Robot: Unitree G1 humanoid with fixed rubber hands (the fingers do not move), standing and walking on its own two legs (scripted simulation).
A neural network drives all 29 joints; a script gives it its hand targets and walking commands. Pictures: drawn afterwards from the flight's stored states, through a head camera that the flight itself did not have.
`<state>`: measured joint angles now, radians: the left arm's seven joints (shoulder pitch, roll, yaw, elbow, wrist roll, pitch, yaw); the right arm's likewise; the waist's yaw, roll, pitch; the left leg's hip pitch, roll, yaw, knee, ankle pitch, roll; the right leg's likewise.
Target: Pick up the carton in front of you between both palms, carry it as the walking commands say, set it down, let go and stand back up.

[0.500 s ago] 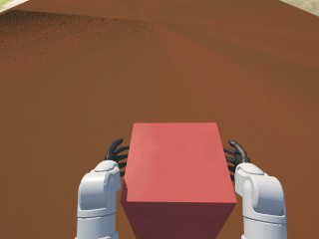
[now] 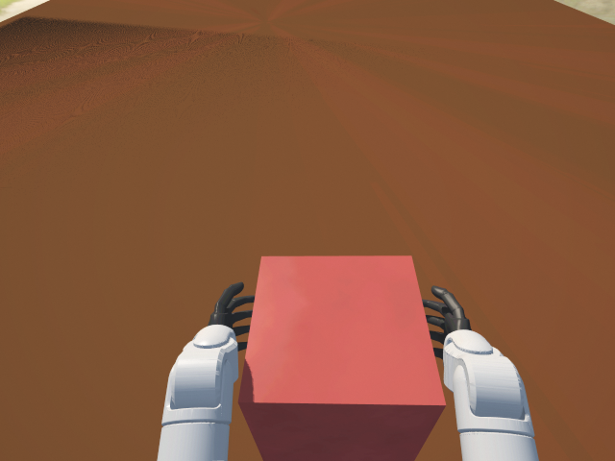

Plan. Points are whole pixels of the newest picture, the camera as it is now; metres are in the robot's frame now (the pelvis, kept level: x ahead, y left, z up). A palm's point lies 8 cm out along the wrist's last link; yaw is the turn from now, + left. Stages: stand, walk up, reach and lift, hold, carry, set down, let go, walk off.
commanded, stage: carry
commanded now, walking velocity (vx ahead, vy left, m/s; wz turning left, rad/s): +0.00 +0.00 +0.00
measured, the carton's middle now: (336, 365) +0.27 +0.00 -0.03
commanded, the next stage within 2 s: hold in 0.76 s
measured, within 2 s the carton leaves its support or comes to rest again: neither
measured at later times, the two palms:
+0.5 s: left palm (226, 329) +0.28 +0.15 +0.04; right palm (448, 335) +0.28 -0.15 +0.04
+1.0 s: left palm (207, 342) +0.26 +0.17 +0.04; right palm (434, 341) +0.27 -0.13 +0.04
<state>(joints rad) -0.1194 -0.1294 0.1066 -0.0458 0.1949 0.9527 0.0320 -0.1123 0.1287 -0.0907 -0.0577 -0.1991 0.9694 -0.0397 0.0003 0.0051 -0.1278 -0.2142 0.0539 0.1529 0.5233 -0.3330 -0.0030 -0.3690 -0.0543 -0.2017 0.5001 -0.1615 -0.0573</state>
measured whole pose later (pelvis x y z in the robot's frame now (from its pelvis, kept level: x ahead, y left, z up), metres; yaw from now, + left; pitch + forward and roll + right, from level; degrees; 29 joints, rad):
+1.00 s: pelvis -0.01 +0.01 +0.01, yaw +2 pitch -7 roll +0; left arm -0.20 -0.14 0.18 0.20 0.23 0.68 0.01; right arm -0.18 0.14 -0.14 0.13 -0.25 0.73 -0.04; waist 0.00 0.04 0.06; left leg -0.03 -0.01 0.02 0.42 -0.28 0.02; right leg -0.16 -0.02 -0.08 0.38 -0.11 -0.02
